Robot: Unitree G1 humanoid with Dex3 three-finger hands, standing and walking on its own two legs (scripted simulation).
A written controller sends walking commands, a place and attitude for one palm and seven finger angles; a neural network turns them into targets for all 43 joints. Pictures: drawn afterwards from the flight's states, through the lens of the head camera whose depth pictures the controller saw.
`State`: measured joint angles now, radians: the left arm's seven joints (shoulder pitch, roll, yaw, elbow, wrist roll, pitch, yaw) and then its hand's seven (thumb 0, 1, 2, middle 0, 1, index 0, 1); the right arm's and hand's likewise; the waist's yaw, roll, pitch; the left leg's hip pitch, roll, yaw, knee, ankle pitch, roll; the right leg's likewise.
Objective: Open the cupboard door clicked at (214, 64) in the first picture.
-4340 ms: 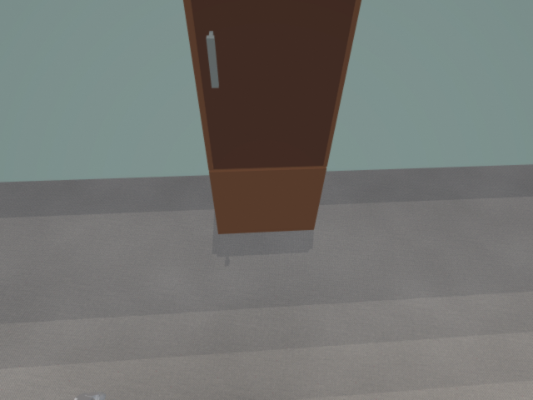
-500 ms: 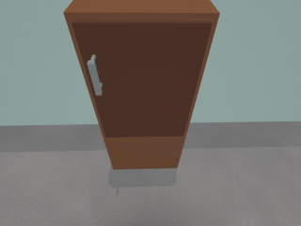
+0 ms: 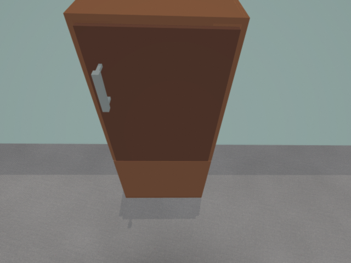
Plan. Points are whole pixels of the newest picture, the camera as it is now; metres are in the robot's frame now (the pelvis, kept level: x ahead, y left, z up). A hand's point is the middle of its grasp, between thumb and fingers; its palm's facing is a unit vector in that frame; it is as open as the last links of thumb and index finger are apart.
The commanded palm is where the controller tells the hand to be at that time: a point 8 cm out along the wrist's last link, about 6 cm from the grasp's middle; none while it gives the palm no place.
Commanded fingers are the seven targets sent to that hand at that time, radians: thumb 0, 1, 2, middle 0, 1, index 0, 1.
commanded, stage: come to a stop and stand still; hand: left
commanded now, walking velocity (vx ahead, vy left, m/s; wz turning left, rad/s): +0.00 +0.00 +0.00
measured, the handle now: (103, 88) +0.56 +0.25 +0.09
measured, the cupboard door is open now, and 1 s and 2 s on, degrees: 0 0 0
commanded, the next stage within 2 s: look again from close up in 0.54 s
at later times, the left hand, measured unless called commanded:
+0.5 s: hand out of the picture +0.01 +0.17 -0.18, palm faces +0.04 -0.98 -0.18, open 7.4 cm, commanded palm none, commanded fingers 0.00 0.90 0.90 -0.20 -0.30 -0.20 -0.30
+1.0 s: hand out of the picture +0.02 +0.22 -0.19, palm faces +0.02 -0.98 -0.18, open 7.4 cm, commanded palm none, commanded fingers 0.00 0.90 0.90 -0.20 -0.30 -0.20 -0.30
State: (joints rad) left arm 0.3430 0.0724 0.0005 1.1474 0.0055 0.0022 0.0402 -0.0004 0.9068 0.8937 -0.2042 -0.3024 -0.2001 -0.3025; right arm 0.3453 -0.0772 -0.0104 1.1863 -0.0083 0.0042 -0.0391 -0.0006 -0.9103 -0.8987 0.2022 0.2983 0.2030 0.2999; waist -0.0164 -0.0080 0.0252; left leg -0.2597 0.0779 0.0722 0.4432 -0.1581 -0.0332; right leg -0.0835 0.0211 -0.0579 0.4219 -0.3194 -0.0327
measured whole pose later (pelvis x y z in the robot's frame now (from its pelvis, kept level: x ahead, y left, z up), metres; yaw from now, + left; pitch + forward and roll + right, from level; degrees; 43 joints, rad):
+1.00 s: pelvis +0.00 +0.04 -0.01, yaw +0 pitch -2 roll -1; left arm 0.31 0.18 0.00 1.00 0.02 0.01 0.04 0.00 0.91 0.89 -0.20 -0.30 -0.20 -0.30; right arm 0.27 -0.16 -0.01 1.01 -0.02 0.01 -0.02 0.00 -0.93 -0.90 0.20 0.30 0.20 0.30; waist 0.00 -0.03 0.02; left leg -0.33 0.02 0.06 0.59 -0.23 0.03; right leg -0.13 -0.03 -0.05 0.54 -0.38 0.02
